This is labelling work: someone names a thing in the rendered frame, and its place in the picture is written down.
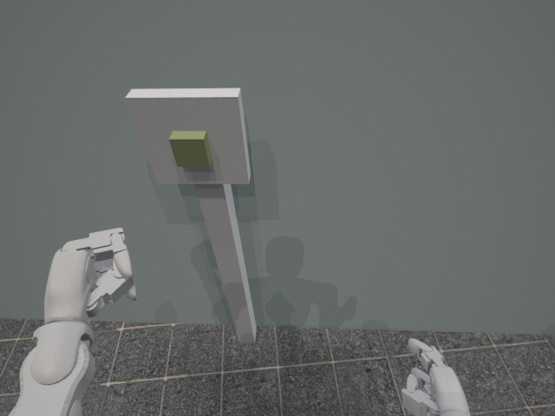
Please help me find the button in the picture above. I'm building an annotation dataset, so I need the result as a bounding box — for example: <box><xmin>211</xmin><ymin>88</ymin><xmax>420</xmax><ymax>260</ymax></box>
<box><xmin>169</xmin><ymin>131</ymin><xmax>212</xmax><ymax>167</ymax></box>

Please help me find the robot right hand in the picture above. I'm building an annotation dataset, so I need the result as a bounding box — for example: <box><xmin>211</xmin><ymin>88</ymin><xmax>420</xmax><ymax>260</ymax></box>
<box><xmin>402</xmin><ymin>338</ymin><xmax>471</xmax><ymax>416</ymax></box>

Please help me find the robot left forearm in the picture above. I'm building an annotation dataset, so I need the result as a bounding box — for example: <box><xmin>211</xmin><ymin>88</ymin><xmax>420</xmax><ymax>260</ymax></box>
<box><xmin>9</xmin><ymin>321</ymin><xmax>95</xmax><ymax>416</ymax></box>

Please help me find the panel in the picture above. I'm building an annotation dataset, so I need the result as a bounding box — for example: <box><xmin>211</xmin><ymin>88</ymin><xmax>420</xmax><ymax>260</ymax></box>
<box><xmin>125</xmin><ymin>88</ymin><xmax>257</xmax><ymax>343</ymax></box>

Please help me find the robot left hand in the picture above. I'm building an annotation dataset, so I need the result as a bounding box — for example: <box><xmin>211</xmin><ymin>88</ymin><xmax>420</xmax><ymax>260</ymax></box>
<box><xmin>44</xmin><ymin>228</ymin><xmax>137</xmax><ymax>326</ymax></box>

